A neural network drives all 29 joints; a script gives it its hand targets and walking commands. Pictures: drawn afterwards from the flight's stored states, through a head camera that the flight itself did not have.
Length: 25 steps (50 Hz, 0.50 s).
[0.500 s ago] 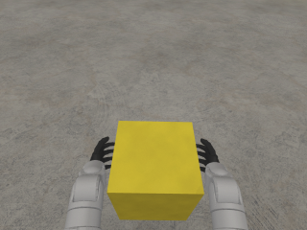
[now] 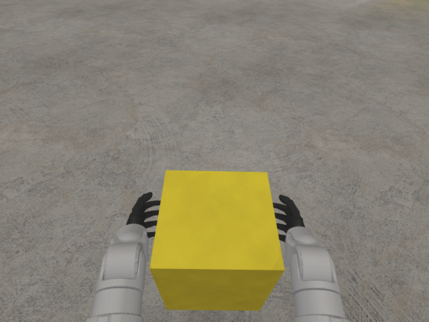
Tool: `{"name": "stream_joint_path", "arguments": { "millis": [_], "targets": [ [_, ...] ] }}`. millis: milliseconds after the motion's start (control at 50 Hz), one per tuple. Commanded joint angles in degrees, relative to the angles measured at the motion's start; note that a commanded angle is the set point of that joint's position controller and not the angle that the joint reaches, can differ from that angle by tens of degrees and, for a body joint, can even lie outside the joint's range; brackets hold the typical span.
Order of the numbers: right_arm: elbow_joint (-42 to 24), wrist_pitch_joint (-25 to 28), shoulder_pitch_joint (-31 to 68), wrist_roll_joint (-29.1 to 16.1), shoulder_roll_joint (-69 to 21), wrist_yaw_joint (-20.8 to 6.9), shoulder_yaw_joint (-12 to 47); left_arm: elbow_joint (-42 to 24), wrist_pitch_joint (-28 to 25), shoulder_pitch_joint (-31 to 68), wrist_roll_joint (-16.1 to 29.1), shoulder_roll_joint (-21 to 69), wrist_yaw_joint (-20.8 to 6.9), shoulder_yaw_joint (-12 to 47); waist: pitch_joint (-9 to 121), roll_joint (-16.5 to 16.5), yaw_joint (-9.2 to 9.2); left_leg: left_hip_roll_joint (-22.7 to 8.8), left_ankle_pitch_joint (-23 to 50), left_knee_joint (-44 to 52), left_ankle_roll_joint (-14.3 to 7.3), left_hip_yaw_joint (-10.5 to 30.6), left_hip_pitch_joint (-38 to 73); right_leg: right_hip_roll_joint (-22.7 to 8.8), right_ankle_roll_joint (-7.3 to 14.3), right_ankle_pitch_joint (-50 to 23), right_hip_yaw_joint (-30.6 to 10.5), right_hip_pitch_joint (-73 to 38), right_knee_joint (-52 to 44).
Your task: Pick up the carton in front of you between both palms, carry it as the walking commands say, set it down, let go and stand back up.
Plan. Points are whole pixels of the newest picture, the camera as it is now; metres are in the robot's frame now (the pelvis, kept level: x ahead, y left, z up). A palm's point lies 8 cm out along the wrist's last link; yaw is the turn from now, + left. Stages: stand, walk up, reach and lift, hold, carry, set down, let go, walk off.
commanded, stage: carry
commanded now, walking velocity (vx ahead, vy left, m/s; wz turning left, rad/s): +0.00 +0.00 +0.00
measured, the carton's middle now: (214, 243) +0.31 +0.00 -0.04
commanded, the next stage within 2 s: hold in 0.54 s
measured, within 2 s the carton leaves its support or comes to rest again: neither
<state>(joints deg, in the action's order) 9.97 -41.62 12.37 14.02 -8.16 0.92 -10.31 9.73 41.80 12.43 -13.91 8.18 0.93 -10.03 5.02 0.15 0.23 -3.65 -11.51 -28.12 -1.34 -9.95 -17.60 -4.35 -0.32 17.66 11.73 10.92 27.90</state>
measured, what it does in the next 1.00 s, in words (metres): stands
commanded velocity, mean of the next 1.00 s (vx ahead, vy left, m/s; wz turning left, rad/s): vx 0.00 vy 0.00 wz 0.00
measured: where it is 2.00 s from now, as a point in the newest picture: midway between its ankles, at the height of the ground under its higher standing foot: outside the picture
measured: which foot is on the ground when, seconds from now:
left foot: down 0.00-1.00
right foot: down 0.00-1.00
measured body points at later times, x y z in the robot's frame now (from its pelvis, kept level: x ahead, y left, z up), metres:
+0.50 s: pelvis -0.01 -0.01 +0.00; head -0.04 +0.00 +0.45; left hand +0.29 +0.15 +0.03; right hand +0.29 -0.16 +0.03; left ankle +0.04 +0.10 -0.74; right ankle -0.03 -0.11 -0.74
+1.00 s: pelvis -0.03 +0.00 +0.01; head -0.08 +0.02 +0.45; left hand +0.28 +0.12 +0.05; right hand +0.25 -0.18 +0.05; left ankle +0.04 +0.12 -0.74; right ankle -0.03 -0.12 -0.74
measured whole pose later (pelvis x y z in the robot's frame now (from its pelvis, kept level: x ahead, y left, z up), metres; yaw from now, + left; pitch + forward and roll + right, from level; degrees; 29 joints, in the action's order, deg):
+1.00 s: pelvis -0.03 +0.00 +0.01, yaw -7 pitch -9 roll +0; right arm 17.1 -39.8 16.3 16.9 -9.0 -0.9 -14.4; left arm 14.7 41.6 16.1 -17.7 9.0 -0.6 -13.1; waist -2.3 1.3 0.6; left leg 0.1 -7.8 -21.8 0.1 0.6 -5.3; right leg 0.7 0.2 12.6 -2.2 2.1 23.3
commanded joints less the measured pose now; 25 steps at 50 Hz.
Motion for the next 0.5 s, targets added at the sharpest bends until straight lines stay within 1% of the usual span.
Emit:
{"name": "stream_joint_path", "arguments": {
  "millis": [0,480],
  "targets": [
    [-2.58,1.45,23.36,-13.78,-50.36,-12.73,30.83,-2.47,-1.38,22.84,13.67,50.91,-12.58,31.02,11.59,-0.69,-0.08,-6.13,9.66,3.79,-0.26,6.40,6.44,-5.70,0.77,-4.27,-5.53,0.60,-5.32],
    [-2.82,1.39,23.44,-13.72,-50.23,-12.62,30.78,-2.70,-1.44,23.01,13.76,50.70,-12.49,30.99,12.00,-0.43,-0.12,-6.13,10.65,3.04,0.16,6.57,5.56,-5.79,1.04,-6.62,-6.07,1.68,-4.71]
  ]
}}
